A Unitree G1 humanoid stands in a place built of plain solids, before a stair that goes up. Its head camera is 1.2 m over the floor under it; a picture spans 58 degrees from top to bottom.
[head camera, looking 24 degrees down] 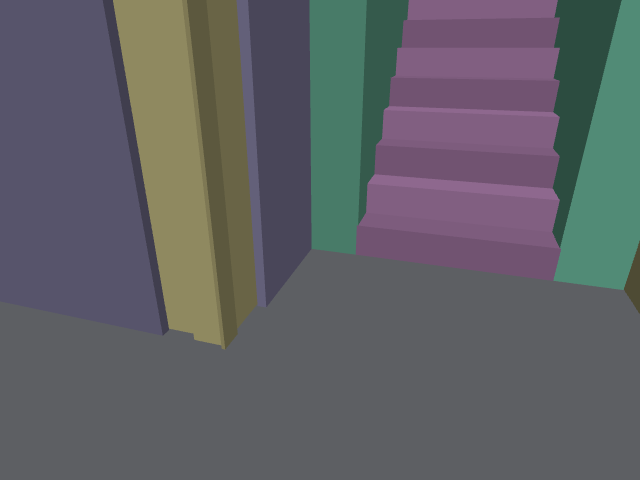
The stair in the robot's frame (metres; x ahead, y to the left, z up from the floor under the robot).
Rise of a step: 0.20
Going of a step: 0.24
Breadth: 1.14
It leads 17 degrees to the right of straight ahead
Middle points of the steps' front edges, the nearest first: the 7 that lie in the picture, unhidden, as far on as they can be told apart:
2.30 -0.77 0.20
2.53 -0.84 0.40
2.76 -0.91 0.60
2.99 -0.98 0.80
3.22 -1.05 1.00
3.45 -1.12 1.20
3.67 -1.20 1.40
